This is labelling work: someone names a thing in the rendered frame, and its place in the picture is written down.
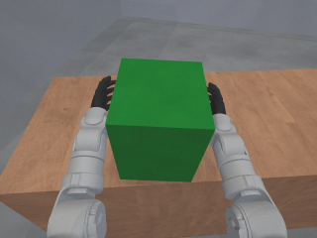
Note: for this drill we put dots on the pedestal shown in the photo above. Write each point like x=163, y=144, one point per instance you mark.
x=273, y=111

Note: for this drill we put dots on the robot left upper arm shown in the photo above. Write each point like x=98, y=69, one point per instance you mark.
x=78, y=218

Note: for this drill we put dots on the robot right hand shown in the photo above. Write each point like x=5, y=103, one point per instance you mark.
x=216, y=99

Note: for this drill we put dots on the robot left forearm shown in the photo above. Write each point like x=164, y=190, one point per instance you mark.
x=84, y=177

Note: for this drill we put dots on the carton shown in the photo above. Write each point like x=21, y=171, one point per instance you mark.
x=160, y=120

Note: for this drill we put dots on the robot right forearm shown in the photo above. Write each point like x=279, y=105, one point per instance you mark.
x=240, y=182

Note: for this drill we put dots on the robot left hand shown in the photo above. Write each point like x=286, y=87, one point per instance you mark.
x=100, y=98

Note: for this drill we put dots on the robot right upper arm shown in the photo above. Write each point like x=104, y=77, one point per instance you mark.
x=254, y=219

